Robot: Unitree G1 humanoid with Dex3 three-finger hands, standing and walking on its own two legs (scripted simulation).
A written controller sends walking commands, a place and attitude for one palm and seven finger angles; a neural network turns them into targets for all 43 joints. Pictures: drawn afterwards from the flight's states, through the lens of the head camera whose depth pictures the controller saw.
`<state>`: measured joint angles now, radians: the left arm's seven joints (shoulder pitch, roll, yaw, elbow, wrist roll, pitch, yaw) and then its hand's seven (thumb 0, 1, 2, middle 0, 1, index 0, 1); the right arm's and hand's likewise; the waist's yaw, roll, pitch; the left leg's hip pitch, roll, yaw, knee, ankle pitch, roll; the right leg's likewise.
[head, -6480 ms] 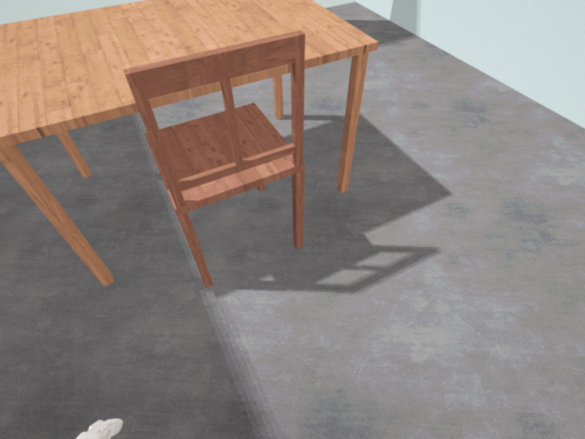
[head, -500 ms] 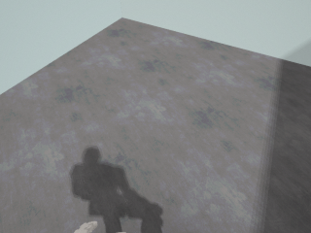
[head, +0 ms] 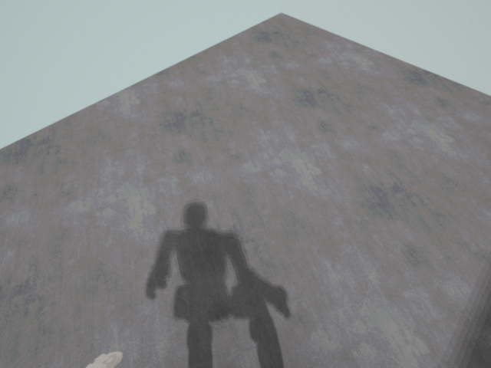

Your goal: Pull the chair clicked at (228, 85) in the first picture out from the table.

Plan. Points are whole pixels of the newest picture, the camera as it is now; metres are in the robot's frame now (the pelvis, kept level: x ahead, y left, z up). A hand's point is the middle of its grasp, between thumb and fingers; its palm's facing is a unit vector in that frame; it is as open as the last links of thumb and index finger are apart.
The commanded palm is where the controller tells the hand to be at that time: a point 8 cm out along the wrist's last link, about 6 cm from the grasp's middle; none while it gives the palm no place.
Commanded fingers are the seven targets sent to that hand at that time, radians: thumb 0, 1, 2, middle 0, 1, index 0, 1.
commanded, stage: turn to face it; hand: left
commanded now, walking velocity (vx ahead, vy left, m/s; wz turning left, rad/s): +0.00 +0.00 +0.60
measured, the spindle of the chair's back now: out of the picture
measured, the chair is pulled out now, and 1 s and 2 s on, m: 0.00 0.00 0.00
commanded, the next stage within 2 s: none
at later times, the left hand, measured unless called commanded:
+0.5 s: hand out of the picture -0.05 +0.19 -0.17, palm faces +0.36 -0.90 -0.26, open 7.4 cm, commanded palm none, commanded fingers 0.00 0.90 0.90 -0.20 -0.30 -0.20 -0.30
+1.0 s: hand out of the picture +0.01 +0.24 -0.14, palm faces +0.56 -0.78 -0.27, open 7.4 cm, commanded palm none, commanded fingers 0.00 0.90 0.90 -0.20 -0.30 -0.20 -0.30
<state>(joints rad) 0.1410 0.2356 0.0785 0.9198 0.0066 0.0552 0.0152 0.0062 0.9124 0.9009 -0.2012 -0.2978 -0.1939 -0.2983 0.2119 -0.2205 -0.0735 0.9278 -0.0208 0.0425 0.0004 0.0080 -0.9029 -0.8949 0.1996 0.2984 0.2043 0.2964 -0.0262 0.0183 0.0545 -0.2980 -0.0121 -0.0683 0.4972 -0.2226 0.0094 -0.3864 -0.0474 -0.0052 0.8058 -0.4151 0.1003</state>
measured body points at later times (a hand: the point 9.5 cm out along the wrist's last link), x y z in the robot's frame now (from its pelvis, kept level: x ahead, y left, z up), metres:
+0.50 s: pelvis -0.01 -0.02 -0.01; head +0.04 +0.00 +0.44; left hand -0.07 +0.23 -0.15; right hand +0.18 -0.24 -0.14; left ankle -0.06 +0.10 -0.72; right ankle +0.00 -0.14 -0.74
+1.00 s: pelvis +0.01 -0.02 -0.01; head +0.05 +0.00 +0.44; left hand -0.02 +0.28 -0.12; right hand +0.20 -0.20 -0.16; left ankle -0.06 +0.09 -0.74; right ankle +0.08 -0.12 -0.73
